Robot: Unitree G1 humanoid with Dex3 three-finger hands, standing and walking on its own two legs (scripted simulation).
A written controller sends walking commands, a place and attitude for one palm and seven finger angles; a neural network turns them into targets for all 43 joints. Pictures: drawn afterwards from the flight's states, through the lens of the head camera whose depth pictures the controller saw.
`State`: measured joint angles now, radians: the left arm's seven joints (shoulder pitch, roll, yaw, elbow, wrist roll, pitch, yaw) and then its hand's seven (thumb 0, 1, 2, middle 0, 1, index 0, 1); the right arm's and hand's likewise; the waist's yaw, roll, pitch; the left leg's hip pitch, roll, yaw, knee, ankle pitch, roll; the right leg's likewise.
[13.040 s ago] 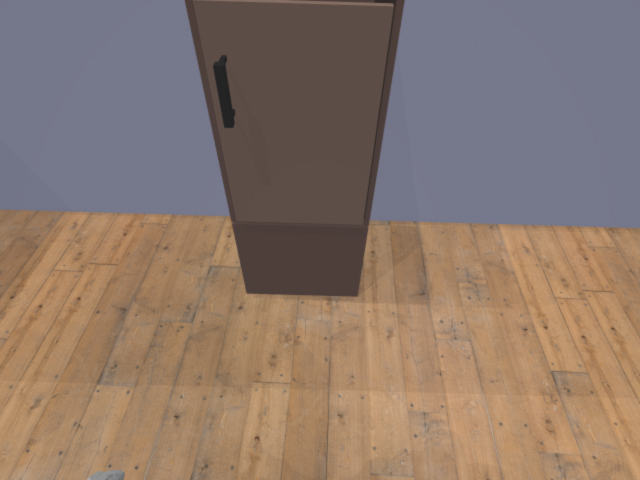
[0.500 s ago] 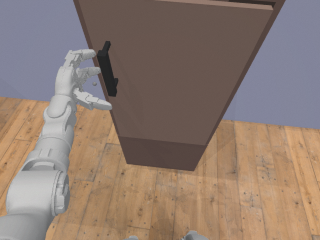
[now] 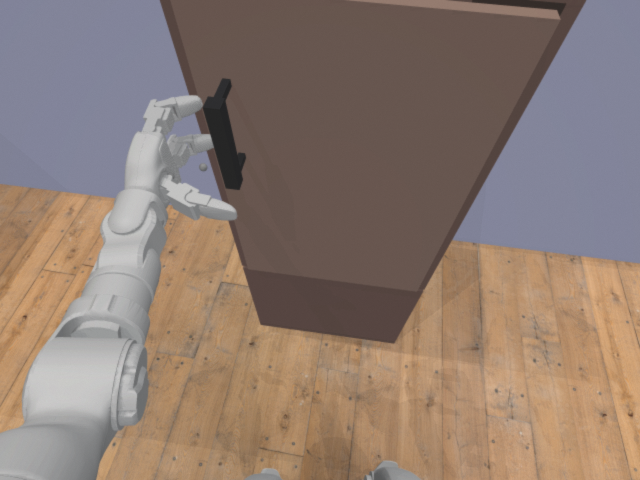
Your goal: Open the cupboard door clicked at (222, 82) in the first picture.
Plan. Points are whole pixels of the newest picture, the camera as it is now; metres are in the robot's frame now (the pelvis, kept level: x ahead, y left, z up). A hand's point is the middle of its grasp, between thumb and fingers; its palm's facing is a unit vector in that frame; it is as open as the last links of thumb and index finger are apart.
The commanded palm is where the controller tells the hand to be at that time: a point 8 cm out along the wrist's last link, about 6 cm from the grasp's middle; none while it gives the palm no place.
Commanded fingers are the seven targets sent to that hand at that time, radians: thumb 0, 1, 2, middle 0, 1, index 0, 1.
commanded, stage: move the hooked fingers beside the handle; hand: left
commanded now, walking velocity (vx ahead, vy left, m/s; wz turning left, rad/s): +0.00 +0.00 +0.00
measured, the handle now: (229, 137) +0.52 +0.14 +0.11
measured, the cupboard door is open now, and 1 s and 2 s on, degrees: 0 0 0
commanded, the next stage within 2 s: none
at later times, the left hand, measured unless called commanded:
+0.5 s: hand (198, 163) +0.47 +0.17 +0.11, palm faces -0.05 -1.00 +0.00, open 15.1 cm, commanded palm +0.46 +0.18 +0.11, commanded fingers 0.00 -0.50 0.30 -0.30 -1.20 -0.30 -1.20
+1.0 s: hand (193, 160) +0.48 +0.18 +0.11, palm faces -0.08 -1.00 +0.00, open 14.7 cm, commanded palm +0.45 +0.21 +0.11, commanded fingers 0.00 -0.50 0.30 -0.30 -1.20 -0.30 -1.20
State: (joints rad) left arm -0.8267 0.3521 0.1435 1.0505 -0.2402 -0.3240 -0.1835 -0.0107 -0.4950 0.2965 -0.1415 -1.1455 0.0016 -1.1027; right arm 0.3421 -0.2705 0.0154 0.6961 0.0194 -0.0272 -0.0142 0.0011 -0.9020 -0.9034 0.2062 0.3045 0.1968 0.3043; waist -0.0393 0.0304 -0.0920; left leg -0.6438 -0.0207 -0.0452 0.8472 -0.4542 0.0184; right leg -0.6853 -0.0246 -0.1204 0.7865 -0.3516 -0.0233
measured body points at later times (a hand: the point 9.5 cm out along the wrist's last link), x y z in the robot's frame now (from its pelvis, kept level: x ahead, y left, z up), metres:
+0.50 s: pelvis -0.01 +0.00 +0.00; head +0.08 +0.01 +0.44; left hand +0.47 +0.22 +0.11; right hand +0.02 -0.26 -0.12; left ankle -0.03 +0.10 -0.70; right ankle +0.01 -0.11 -0.70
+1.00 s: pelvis +0.00 +0.00 +0.00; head +0.08 +0.01 +0.44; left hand +0.47 +0.23 +0.11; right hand +0.03 -0.26 -0.12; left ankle -0.03 +0.10 -0.70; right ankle +0.01 -0.11 -0.70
